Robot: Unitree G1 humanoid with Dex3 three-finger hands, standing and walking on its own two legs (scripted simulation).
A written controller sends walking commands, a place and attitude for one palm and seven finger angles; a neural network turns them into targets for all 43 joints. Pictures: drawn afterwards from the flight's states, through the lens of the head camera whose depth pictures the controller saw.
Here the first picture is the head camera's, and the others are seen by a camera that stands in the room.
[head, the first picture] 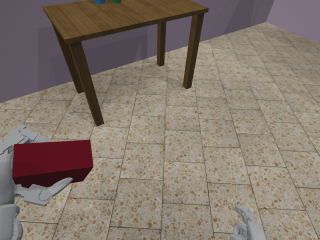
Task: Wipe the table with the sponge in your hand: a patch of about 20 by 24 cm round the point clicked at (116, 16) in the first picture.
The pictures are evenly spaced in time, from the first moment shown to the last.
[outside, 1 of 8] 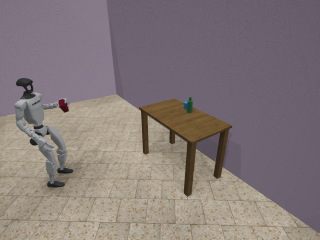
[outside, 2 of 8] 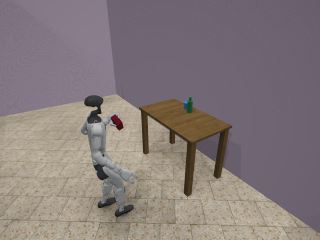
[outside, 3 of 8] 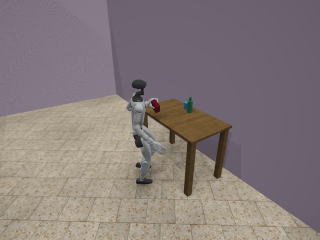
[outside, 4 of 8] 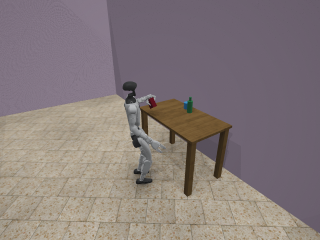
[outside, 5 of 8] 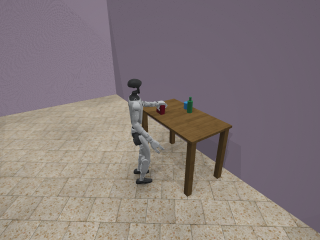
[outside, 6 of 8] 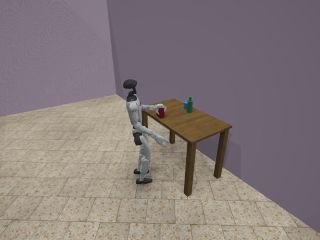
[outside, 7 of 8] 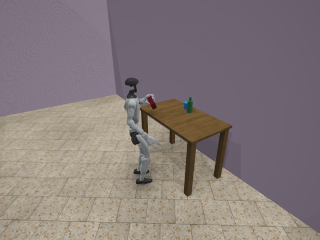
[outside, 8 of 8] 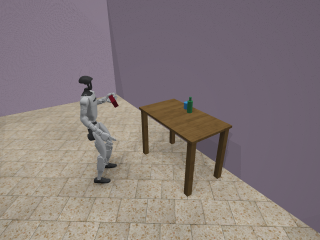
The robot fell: no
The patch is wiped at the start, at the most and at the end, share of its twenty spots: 0.00 0.90 0.90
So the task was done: yes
